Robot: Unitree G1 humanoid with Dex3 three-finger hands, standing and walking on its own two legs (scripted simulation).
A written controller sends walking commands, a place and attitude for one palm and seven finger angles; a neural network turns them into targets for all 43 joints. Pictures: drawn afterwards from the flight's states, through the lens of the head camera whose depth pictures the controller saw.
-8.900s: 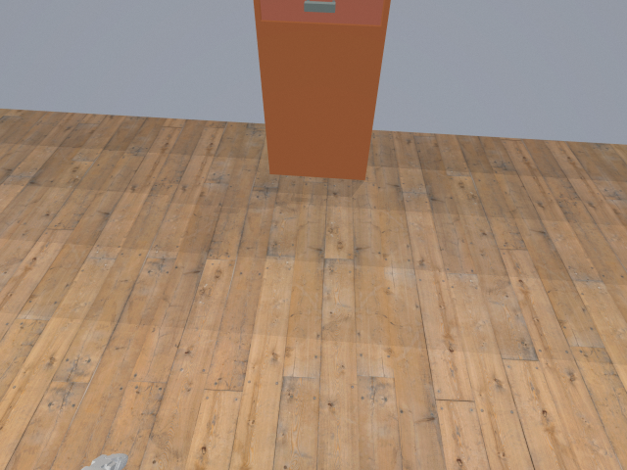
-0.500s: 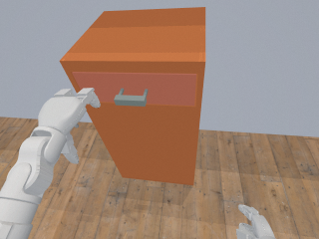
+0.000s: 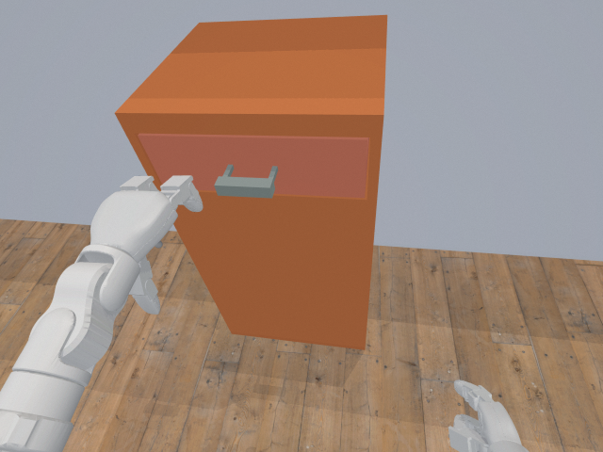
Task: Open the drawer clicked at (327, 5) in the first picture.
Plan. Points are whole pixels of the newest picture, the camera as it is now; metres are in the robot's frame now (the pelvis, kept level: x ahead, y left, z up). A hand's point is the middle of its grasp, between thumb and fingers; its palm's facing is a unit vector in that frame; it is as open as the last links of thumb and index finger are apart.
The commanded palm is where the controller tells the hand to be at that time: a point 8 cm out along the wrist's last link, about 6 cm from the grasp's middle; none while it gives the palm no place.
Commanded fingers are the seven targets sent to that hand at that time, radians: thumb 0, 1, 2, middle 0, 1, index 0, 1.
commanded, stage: move the hooked fingers above the handle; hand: left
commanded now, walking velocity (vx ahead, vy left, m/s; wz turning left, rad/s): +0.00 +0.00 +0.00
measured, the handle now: (248, 178) +0.57 +0.19 +0.03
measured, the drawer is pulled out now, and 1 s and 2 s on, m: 0.00 0.00 0.00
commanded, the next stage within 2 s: none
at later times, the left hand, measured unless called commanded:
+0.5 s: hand (193, 210) +0.40 +0.22 +0.11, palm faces -0.01 -0.05 -1.00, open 13.8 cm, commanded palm +0.38 +0.23 +0.17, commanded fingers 0.00 -0.50 0.30 -0.30 -1.20 -0.30 -1.20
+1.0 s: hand (220, 186) +0.47 +0.20 +0.10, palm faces -0.02 -0.03 -1.00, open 13.8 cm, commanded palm +0.46 +0.22 +0.16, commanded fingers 0.00 -0.50 0.30 -0.30 -1.20 -0.30 -1.20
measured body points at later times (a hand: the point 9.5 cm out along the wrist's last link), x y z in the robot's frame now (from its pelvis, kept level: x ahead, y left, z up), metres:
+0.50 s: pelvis +0.01 +0.00 +0.00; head +0.05 -0.03 +0.44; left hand +0.40 +0.22 +0.16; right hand +0.14 -0.25 -0.14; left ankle +0.01 +0.11 -0.74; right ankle +0.00 -0.11 -0.74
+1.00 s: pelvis +0.03 +0.01 -0.01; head +0.07 -0.02 +0.44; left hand +0.46 +0.20 +0.15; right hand +0.13 -0.25 -0.15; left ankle +0.01 +0.11 -0.74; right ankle +0.00 -0.11 -0.74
